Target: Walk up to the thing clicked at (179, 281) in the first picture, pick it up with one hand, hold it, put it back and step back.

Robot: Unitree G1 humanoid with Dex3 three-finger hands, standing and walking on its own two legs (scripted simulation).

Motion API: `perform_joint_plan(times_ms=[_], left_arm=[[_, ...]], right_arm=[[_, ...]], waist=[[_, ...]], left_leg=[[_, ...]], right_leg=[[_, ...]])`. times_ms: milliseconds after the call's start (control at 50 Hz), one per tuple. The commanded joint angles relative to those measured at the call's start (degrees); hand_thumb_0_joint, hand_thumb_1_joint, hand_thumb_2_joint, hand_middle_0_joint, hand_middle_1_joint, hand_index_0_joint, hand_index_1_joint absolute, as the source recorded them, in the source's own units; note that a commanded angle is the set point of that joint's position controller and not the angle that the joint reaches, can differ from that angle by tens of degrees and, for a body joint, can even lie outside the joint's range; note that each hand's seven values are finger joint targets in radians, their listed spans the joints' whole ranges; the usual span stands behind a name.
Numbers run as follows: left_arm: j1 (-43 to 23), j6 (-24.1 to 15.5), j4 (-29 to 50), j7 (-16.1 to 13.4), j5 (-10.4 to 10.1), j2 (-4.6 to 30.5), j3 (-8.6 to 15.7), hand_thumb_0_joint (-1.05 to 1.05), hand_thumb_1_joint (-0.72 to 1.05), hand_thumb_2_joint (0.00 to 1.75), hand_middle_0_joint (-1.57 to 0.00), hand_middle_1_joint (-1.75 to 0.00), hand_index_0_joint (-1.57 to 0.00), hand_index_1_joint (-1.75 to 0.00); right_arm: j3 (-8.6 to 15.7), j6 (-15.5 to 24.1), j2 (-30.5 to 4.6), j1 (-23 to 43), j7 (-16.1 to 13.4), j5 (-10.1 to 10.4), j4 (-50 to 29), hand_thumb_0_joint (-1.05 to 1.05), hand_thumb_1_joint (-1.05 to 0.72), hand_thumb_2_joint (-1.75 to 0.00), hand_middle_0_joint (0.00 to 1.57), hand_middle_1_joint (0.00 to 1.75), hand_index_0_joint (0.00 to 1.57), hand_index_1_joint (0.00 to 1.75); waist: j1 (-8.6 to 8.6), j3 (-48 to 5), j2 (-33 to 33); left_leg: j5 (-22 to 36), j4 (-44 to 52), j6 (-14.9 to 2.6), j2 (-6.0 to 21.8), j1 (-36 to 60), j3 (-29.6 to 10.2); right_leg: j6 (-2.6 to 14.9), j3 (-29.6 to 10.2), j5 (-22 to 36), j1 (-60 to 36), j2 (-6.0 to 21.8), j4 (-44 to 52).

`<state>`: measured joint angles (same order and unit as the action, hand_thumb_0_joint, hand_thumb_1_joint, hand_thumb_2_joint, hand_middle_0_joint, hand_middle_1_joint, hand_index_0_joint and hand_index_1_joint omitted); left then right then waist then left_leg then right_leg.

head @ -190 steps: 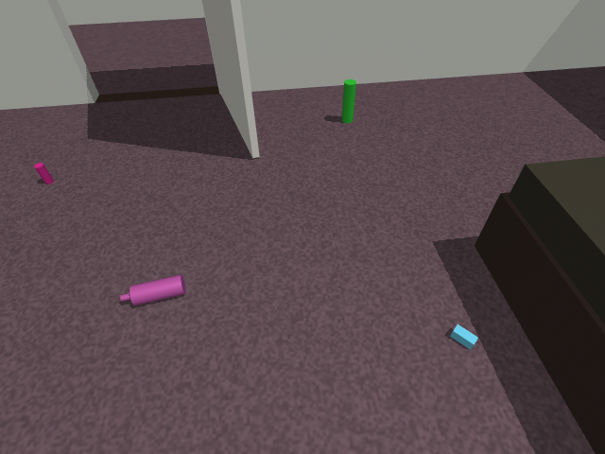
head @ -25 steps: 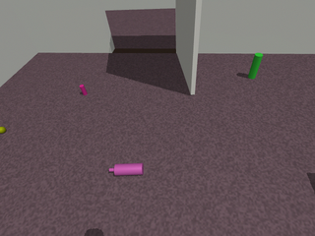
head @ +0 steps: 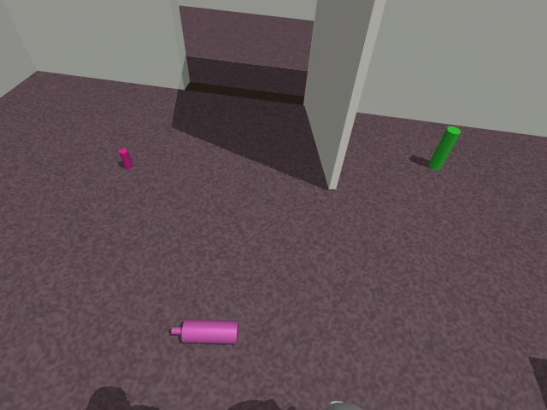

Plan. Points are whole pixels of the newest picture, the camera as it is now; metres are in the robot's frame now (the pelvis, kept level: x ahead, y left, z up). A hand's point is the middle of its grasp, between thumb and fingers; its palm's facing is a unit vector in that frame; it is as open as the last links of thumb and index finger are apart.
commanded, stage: walk up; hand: left
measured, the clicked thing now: (204, 331) +0.52 +0.23 -0.73
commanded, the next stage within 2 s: stand in 1.82 s
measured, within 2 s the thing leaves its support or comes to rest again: neither
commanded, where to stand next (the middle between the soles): +0.13 -0.03 m, yaw -2 degrees
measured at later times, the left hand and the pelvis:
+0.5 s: hand out of the picture +0.16 +0.26 -0.16, palm faces -0.04 -0.94 -0.34, open 7.4 cm; pelvis +0.07 +0.00 -0.01, yaw -1 degrees
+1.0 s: hand (135, 391) +0.20 +0.24 -0.15, palm faces -0.03 -0.94 -0.34, open 7.4 cm; pelvis +0.11 -0.01 +0.01, yaw -1 degrees
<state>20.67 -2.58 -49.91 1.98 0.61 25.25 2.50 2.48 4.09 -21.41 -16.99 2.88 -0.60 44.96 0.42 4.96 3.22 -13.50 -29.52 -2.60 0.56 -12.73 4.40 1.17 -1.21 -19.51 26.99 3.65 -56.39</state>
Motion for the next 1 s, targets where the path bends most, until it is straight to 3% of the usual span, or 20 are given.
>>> perform_joint_plan(times_ms=[0,60,120,140,160,180,200,220,280,340,380,400,420,440,460,520,600,700,900,980], left_arm=[[1.3,-0.2,3.1,-0.8,0.1,7.7,2.8,0.00,0.90,0.90,-0.20,-0.30,-0.20,-0.30],[0.1,-0.1,2.3,-1.4,0.0,6.5,2.7,0.00,0.90,0.90,-0.20,-0.30,-0.20,-0.30],[-0.3,-0.6,1.5,-1.8,0.0,6.2,2.5,0.00,0.90,0.90,-0.20,-0.30,-0.20,-0.30],[-0.2,-0.9,1.0,-2.1,0.2,7.5,2.8,0.00,0.90,0.90,-0.20,-0.30,-0.20,-0.30],[1.8,-1.5,2.2,-1.9,0.9,11.3,4.1,0.00,0.90,0.90,-0.20,-0.30,-0.20,-0.30],[0.0,-1.9,2.9,-1.9,0.8,14.4,4.6,0.00,0.90,0.90,-0.20,-0.30,-0.20,-0.30],[-2.3,-1.5,3.1,-1.8,0.3,16.7,4.8,0.00,0.90,0.90,-0.20,-0.30,-0.20,-0.30],[-1.6,-1.3,3.1,-1.9,0.2,15.4,4.5,0.00,0.90,0.90,-0.20,-0.30,-0.20,-0.30],[-5.2,-0.9,3.3,-2.1,0.8,13.1,3.4,0.00,0.90,0.90,-0.20,-0.30,-0.20,-0.30],[-8.7,0.0,3.6,-1.7,0.9,12.1,2.8,0.00,0.90,0.90,-0.20,-0.30,-0.20,-0.30],[-11.9,1.1,3.5,-1.4,-0.1,9.4,1.9,0.00,0.90,0.90,-0.20,-0.30,-0.20,-0.30],[-11.6,1.4,3.5,-1.2,-0.5,6.8,1.0,0.00,0.90,0.90,-0.20,-0.30,-0.20,-0.30],[-11.6,1.8,2.6,-1.1,-1.0,5.7,0.9,0.00,0.90,0.90,-0.20,-0.30,-0.20,-0.30],[-11.4,2.0,0.7,-1.3,-0.5,8.5,1.7,0.00,0.90,0.90,-0.20,-0.30,-0.20,-0.30],[-10.4,1.7,-0.6,-1.2,-0.3,8.3,1.7,0.00,0.90,0.90,-0.20,-0.30,-0.20,-0.30],[-10.6,0.4,-3.5,-1.3,-0.7,8.1,1.4,0.00,0.90,0.90,-0.20,-0.30,-0.20,-0.30],[-13.5,0.7,-5.5,-1.3,-1.0,8.2,0.4,0.00,0.90,0.90,-0.20,-0.30,-0.20,-0.30],[-14.5,0.7,-8.3,-1.7,-1.1,8.3,-0.1,0.00,0.90,0.90,-0.20,-0.30,-0.20,-0.30],[-17.6,0.9,-11.5,-2.0,-0.8,7.2,-0.3,0.00,0.90,0.90,-0.20,-0.30,-0.20,-0.30],[-18.7,1.0,-12.4,-2.1,-0.6,6.9,-0.2,0.00,0.90,0.90,-0.20,-0.30,-0.20,-0.30]], right_arm=[[4.3,0.8,-15.4,-1.0,-2.2,0.1,-3.5,0.00,-0.90,-0.90,0.20,0.30,0.20,0.30],[3.7,0.1,-14.8,0.3,-2.7,0.4,-3.3,0.00,-0.90,-0.90,0.20,0.30,0.20,0.30],[3.3,-1.0,-14.4,1.6,-3.1,1.3,-2.8,0.00,-0.90,-0.90,0.20,0.30,0.20,0.30],[2.5,-1.3,-12.6,1.6,-3.1,1.6,-2.6,0.00,-0.90,-0.90,0.20,0.30,0.20,0.30],[2.0,-1.1,-10.8,-1.1,-2.9,1.5,-3.4,0.00,-0.90,-0.90,0.20,0.30,0.20,0.30],[0.9,-1.4,-8.0,-3.0,-2.8,1.1,-3.1,0.00,-0.90,-0.90,0.20,0.30,0.20,0.30],[2.5,-2.1,-12.5,-1.3,-3.4,0.5,-1.7,0.00,-0.90,-0.90,0.20,0.30,0.20,0.30],[2.7,-2.2,-13.4,-0.1,-3.5,0.4,-0.9,0.00,-0.90,-0.90,0.20,0.30,0.20,0.30],[2.5,-1.7,-12.8,-1.8,-3.1,0.6,2.2,0.00,-0.90,-0.90,0.20,0.30,0.20,0.30],[2.3,-1.0,-11.3,-2.9,-2.8,0.1,4.6,0.00,-0.90,-0.90,0.20,0.30,0.20,0.30],[2.6,-0.6,-11.3,-4.7,-3.3,-0.8,7.1,0.00,-0.90,-0.90,0.20,0.30,0.20,0.30],[3.0,-0.4,-13.4,-3.1,-3.5,-1.3,6.8,0.00,-0.90,-0.90,0.20,0.30,0.20,0.30],[3.2,-0.1,-16.1,1.9,-3.5,-1.2,5.2,0.00,-0.90,-0.90,0.20,0.30,0.20,0.30],[3.2,-0.1,-17.6,5.4,-3.3,-0.5,5.0,0.00,-0.90,-0.90,0.20,0.30,0.20,0.30],[2.4,-0.1,-16.4,7.9,-3.1,-0.6,4.9,0.00,-0.90,-0.90,0.20,0.30,0.20,0.30],[0.9,0.2,-13.4,8.0,-3.0,-0.1,7.1,0.00,-0.90,-0.90,0.20,0.30,0.20,0.30],[0.7,-0.2,-13.1,8.5,-3.4,0.1,9.1,0.00,-0.90,-0.90,0.20,0.30,0.20,0.30],[0.8,-0.6,-12.9,9.5,-3.8,0.6,11.4,0.00,-0.90,-0.90,0.20,0.30,0.20,0.30],[0.7,-1.4,-12.2,13.1,-3.7,0.6,14.5,0.00,-0.90,-0.90,0.20,0.30,0.20,0.30],[0.5,-1.6,-11.7,14.5,-3.6,0.2,15.4,0.00,-0.90,-0.90,0.20,0.30,0.20,0.30]], waist=[[-0.51,0.5,-11.3],[0.05,-2.6,-11.1],[1.05,-5.9,-8.7],[1.60,-6.9,-6.2],[1.82,-10.5,2.5],[0.76,-9.7,9.6],[1.81,-6.7,7.5],[2.36,-5.0,5.9],[0.67,-4.5,7.3],[-0.45,-6.5,7.0],[-2.31,-5.7,4.1],[-1.79,-4.7,-1.5],[-0.44,-2.2,-7.5],[0.43,0.3,-7.9],[1.86,1.9,-6.5],[1.68,-2.2,-9.0],[0.49,-4.1,-8.7],[-0.14,-7.6,-4.9],[-0.48,-8.5,-2.7],[-0.36,-7.0,-2.5]], left_leg=[[22.0,10.3,-9.85,14.2,-2.0,-9.0],[34.2,4.2,-8.66,13.6,-2.9,-7.1],[29.0,-4.2,-6.30,11.2,-0.8,-5.6],[22.2,-7.1,-4.00,9.9,-3.1,-5.9],[7.0,-13.8,-2.48,6.5,-7.2,-4.1],[-16.0,-21.0,0.10,0.7,-13.5,-1.4],[-25.4,-26.0,0.18,-0.2,-13.7,-3.2],[-25.9,-26.9,0.16,0.9,-15.7,-5.4],[-17.4,-19.9,0.92,2.1,-12.8,-5.4],[-10.4,-7.2,1.32,-0.2,-3.2,-2.3],[-1.9,1.6,1.09,-0.8,4.6,-1.9],[-3.8,5.7,-0.11,3.8,6.0,-9.4],[-19.0,13.5,-3.80,13.0,-0.7,-24.1],[-24.5,15.5,-7.29,16.9,-8.1,-25.9],[-20.4,13.9,-7.00,15.7,-10.0,-23.0],[2.0,7.2,-1.29,8.4,-6.6,-11.6],[0.9,9.5,-0.18,7.6,-1.9,-10.2],[13.7,6.8,0.09,6.9,4.8,-7.0],[15.8,10.0,0.62,7.2,8.9,-6.0],[13.0,12.1,0.96,7.2,8.7,-6.1]], right_leg=[[-0.66,0.9,3.2,-1.2,1.6,8.3],[0.06,3.0,7.1,-7.6,-0.3,13.0],[1.50,4.2,11.8,-13.4,-2.8,23.8],[2.44,1.9,16.5,-18.1,-1.7,28.1],[4.77,-7.3,15.4,-24.2,4.1,30.3],[10.12,-23.6,9.7,-23.9,15.6,36.3],[16.70,-29.2,2.4,-18.3,19.9,37.4],[17.08,-28.5,0.6,-17.7,18.9,37.7],[12.40,-17.7,4.0,-15.1,12.8,36.5],[9.80,-10.1,6.8,-10.8,8.7,32.6],[6.70,-6.7,0.2,-3.6,6.8,28.7],[4.02,-5.1,-3.8,1.0,4.5,26.4],[0.91,-2.9,-7.6,1.2,-0.3,22.0],[0.67,-0.4,-7.1,-5.7,-1.3,16.9],[0.69,-0.9,-4.8,-8.5,-0.9,18.4],[1.60,-3.2,10.4,-17.0,0.4,28.3],[1.72,-3.0,13.9,-17.0,1.3,28.8],[1.87,-3.6,24.7,-19.2,3.1,31.5],[1.04,-3.9,26.1,-20.8,3.8,34.7],[0.48,-4.0,23.2,-20.5,3.6,36.9]])
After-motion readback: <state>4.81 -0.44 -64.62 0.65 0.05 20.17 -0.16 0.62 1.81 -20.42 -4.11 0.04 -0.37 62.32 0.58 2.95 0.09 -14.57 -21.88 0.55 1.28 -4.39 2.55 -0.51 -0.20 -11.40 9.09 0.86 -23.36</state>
